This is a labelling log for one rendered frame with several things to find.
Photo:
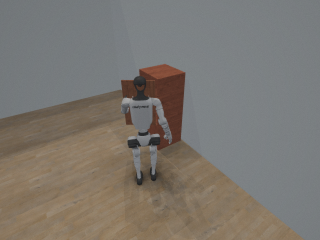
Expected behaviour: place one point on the cupboard door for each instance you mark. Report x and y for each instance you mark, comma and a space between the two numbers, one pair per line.
129, 89

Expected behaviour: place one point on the robot right forearm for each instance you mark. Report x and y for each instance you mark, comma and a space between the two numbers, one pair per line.
166, 128

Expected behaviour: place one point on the robot right foot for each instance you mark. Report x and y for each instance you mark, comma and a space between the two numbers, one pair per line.
153, 176

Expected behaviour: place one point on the right robot hand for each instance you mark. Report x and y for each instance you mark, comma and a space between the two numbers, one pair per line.
169, 138

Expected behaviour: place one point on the robot left upper arm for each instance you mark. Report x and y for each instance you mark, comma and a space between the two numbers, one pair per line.
125, 105

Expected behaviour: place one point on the robot left thigh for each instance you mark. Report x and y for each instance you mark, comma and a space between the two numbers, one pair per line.
133, 143

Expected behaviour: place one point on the robot right upper arm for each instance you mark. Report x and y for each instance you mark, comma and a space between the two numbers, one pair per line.
159, 109

